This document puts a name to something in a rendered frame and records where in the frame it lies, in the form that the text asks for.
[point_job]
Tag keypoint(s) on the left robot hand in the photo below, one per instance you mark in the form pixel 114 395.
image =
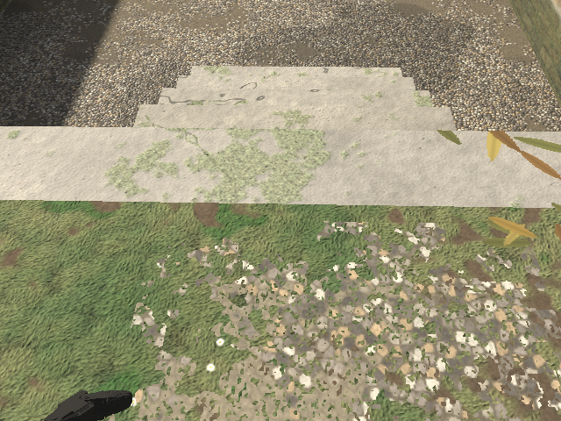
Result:
pixel 91 407

